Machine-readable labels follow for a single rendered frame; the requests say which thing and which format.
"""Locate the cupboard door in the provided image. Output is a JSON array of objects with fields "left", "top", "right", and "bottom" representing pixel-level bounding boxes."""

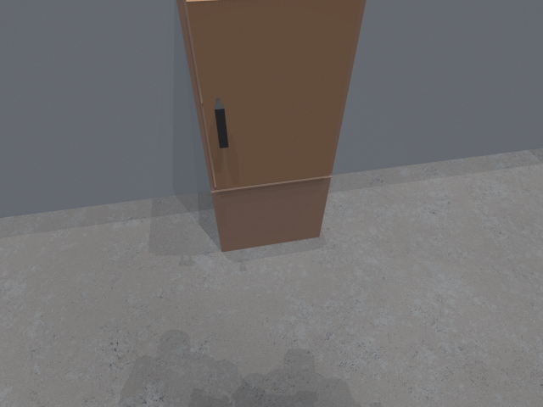
[{"left": 187, "top": 0, "right": 361, "bottom": 189}]

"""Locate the handle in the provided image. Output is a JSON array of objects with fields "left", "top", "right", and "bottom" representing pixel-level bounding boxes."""
[{"left": 214, "top": 98, "right": 228, "bottom": 148}]

